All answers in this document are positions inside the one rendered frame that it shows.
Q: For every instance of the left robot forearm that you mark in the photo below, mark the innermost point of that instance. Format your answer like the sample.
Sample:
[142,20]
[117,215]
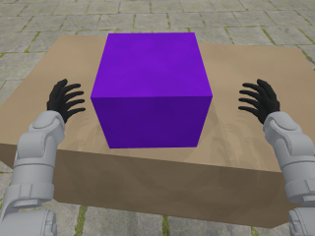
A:
[31,182]

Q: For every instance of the right robot upper arm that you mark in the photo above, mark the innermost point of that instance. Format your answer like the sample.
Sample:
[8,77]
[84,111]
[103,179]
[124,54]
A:
[302,221]

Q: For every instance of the pedestal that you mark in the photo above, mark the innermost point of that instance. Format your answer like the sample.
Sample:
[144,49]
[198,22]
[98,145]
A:
[232,176]

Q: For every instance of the right robot hand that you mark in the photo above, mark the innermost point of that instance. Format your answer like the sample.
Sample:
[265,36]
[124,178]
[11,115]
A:
[267,100]

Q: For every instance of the right robot forearm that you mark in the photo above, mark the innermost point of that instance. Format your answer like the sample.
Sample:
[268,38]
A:
[295,153]

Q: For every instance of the left robot hand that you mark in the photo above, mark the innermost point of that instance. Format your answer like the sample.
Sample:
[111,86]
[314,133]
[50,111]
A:
[58,100]

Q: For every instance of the carton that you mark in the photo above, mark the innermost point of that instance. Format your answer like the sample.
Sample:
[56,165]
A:
[151,90]

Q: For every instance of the left robot upper arm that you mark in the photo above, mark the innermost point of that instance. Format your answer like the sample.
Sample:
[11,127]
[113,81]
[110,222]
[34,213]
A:
[41,222]

